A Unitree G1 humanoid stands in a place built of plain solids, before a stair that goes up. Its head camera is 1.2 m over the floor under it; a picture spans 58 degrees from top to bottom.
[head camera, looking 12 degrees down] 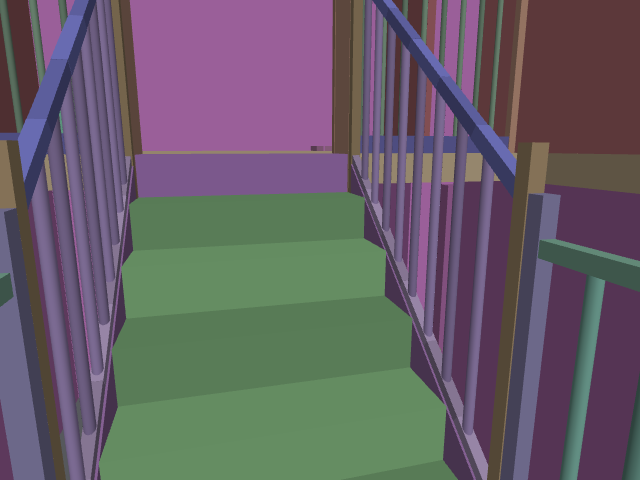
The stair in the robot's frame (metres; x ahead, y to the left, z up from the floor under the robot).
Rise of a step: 0.20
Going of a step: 0.26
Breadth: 1.02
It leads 14 degrees to the left of straight ahead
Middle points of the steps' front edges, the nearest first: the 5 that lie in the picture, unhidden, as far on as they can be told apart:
1.12 0.09 0.39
1.37 0.15 0.59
1.63 0.22 0.78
1.88 0.29 0.98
2.14 0.35 1.17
